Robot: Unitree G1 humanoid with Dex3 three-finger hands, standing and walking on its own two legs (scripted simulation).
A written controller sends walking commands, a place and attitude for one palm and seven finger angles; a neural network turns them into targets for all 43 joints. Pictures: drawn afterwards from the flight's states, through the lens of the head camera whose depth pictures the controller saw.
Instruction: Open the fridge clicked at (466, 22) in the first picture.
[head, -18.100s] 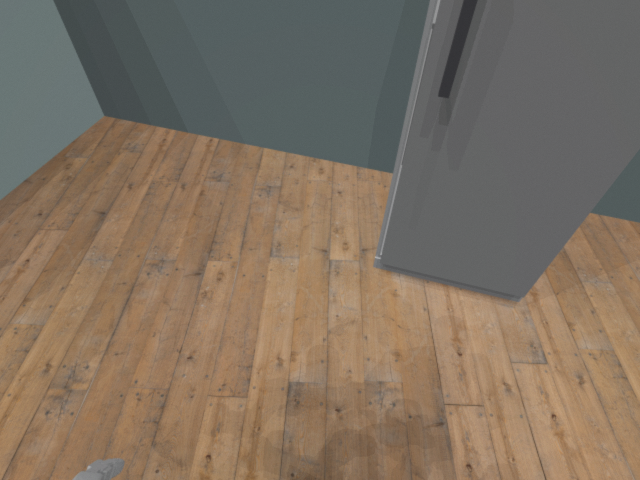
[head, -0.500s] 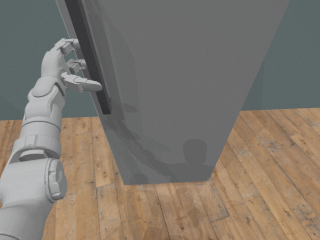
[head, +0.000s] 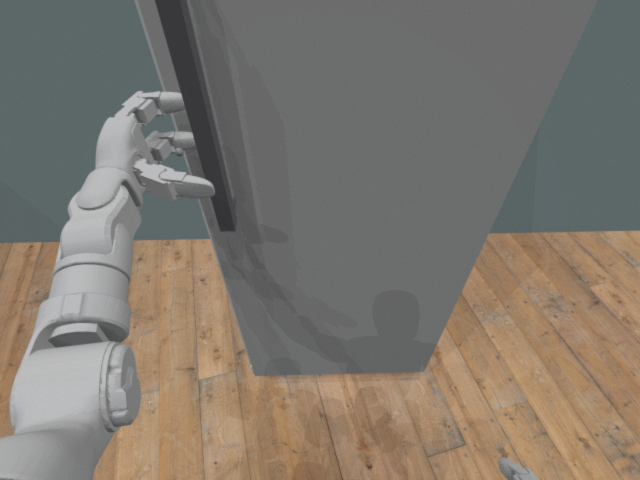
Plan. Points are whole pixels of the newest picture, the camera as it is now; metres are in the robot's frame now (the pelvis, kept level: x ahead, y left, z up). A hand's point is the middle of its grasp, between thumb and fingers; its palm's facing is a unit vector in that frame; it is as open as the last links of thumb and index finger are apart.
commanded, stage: slide the fingers in behind the handle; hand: left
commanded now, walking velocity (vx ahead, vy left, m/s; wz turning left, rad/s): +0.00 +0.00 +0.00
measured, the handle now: (204, 107) +0.50 +0.17 +0.23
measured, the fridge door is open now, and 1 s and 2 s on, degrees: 0 0 0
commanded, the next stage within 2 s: grip the handle and tug to test in 1.34 s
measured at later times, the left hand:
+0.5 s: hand (195, 145) +0.46 +0.18 +0.20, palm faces +0.07 -1.00 +0.02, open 13.8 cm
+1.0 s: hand (212, 147) +0.45 +0.15 +0.20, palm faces +0.06 -1.00 +0.02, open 14.0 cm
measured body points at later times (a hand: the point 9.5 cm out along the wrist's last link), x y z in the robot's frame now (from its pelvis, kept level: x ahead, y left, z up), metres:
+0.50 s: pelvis +0.01 +0.00 +0.00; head +0.03 -0.01 +0.45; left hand +0.45 +0.23 +0.20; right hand +0.10 -0.26 -0.12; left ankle -0.02 +0.11 -0.74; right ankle +0.01 -0.13 -0.74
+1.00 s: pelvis +0.01 +0.00 +0.00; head +0.02 -0.01 +0.45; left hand +0.45 +0.21 +0.20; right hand +0.13 -0.25 -0.11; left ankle -0.02 +0.11 -0.74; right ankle +0.01 -0.13 -0.74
